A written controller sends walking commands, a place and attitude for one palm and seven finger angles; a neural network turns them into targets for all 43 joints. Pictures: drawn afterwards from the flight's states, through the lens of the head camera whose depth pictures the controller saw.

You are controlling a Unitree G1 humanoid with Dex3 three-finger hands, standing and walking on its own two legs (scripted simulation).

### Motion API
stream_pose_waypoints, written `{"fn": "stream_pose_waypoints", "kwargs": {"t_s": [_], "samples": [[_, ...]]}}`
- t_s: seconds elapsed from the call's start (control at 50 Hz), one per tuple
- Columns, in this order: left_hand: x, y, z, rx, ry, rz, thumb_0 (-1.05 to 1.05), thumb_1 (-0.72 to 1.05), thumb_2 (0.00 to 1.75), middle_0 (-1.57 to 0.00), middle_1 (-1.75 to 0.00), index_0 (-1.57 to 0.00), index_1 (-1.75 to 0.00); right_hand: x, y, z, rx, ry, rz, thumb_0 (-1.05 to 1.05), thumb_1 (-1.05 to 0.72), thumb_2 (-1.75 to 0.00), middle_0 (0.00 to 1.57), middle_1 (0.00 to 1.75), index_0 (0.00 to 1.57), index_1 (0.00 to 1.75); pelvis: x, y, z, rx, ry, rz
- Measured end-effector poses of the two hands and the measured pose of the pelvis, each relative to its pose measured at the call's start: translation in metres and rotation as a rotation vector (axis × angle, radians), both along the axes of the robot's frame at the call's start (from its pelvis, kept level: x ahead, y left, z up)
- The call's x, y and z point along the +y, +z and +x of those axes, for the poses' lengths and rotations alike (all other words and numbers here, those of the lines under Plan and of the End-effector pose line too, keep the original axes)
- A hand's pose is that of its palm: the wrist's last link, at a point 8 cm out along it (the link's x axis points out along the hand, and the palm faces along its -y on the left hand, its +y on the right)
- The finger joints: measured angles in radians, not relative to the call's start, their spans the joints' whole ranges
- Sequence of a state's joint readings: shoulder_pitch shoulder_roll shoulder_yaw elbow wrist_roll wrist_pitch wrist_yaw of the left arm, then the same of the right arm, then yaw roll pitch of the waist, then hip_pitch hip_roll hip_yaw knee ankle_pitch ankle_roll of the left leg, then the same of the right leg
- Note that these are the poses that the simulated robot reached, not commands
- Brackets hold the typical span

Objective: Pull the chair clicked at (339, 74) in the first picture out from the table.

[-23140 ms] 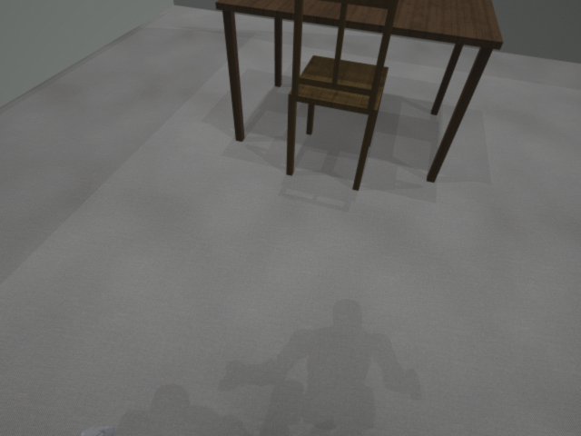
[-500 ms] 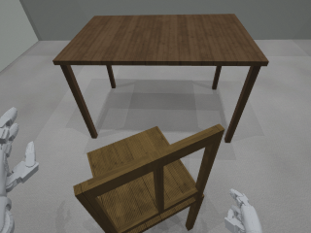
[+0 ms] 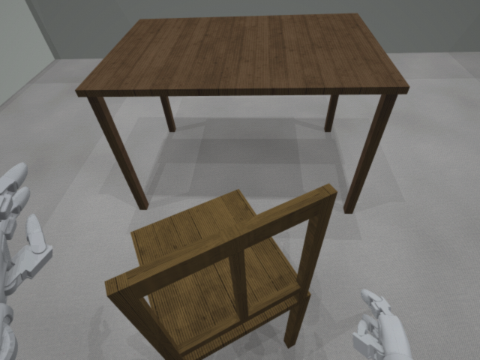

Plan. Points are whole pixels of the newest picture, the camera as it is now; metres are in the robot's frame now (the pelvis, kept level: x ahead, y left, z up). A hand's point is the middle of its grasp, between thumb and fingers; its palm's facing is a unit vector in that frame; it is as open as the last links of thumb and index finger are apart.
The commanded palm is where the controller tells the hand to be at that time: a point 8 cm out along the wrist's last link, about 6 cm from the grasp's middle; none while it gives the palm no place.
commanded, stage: step back with the hand held close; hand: left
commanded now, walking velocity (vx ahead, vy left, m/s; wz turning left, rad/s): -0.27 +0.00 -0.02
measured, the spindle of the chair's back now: (239, 287) +0.27 +0.04 -0.07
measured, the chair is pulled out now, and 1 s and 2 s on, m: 0.57 0.57 0.57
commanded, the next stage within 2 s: stop stepping back and stand still in 1.68 s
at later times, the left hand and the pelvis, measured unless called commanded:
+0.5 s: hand (1, 307) +0.13 +0.29 +0.16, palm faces +0.42 -0.78 -0.47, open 7.4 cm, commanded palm +0.07 +0.32 +0.18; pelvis -0.07 +0.02 -0.01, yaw +0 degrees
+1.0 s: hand out of the picture +0.11 +0.29 +0.16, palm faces +0.42 -0.77 -0.49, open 7.4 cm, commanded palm +0.05 +0.32 +0.18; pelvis -0.09 +0.02 -0.02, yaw +0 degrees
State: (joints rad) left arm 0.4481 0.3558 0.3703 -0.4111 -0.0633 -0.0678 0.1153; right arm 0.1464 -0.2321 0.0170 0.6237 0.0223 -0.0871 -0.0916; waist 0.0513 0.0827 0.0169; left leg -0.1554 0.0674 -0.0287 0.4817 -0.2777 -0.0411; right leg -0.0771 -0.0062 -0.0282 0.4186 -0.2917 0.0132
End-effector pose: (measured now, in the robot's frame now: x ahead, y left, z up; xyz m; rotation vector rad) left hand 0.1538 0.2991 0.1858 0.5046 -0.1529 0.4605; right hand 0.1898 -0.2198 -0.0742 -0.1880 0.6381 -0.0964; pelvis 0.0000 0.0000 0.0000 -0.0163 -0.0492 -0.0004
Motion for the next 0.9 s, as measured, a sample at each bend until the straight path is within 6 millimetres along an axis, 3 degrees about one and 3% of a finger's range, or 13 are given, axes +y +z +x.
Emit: {"fn": "stream_pose_waypoints", "kwargs": {"t_s": [0.06,0.22,0.4,0.5,0.9], "samples": [[0.004,0.002,0.0,0.004,-0.023,0.035,0.02,0.89,0.89,-0.21,-0.3,-0.21,-0.3,-0.001,0.0,-0.007,0.017,-0.018,-0.004,0.02,-0.9,-0.9,0.2,0.3,0.2,0.3,0.004,0.0,-0.006,0.023,-0.007,-0.001],[0.006,-0.018,-0.017,0.122,-0.095,0.029,0.02,0.89,0.89,-0.21,-0.3,-0.21,-0.3,-0.001,-0.003,-0.044,0.081,-0.094,-0.032,0.02,-0.9,-0.9,0.2,0.3,0.2,0.3,0.018,0.0,-0.026,0.054,-0.02,0.008],[0.018,-0.005,-0.05,0.025,-0.074,0.068,0.02,0.89,0.89,-0.22,-0.3,-0.22,-0.3,0.011,-0.006,-0.08,0.088,-0.078,-0.038,0.02,-0.9,-0.9,0.2,0.3,0.2,0.3,0.022,-0.004,-0.054,0.056,-0.009,-0.001],[0.022,-0.009,-0.066,-0.001,-0.057,0.051,0.02,0.89,0.89,-0.21,-0.3,-0.21,-0.3,0.016,-0.006,-0.094,0.067,-0.07,-0.042,0.02,-0.9,-0.9,0.21,0.3,0.2,0.3,0.025,-0.006,-0.068,0.059,-0.009,-0.015],[0.023,-0.006,-0.085,-0.095,-0.102,0.09,0.02,0.89,0.89,-0.22,-0.3,-0.21,-0.3,0.012,-0.006,-0.12,0.052,-0.049,-0.096,0.02,-0.9,-0.9,0.21,0.3,0.2,0.3,0.027,-0.014,-0.092,0.07,-0.001,-0.031]]}}
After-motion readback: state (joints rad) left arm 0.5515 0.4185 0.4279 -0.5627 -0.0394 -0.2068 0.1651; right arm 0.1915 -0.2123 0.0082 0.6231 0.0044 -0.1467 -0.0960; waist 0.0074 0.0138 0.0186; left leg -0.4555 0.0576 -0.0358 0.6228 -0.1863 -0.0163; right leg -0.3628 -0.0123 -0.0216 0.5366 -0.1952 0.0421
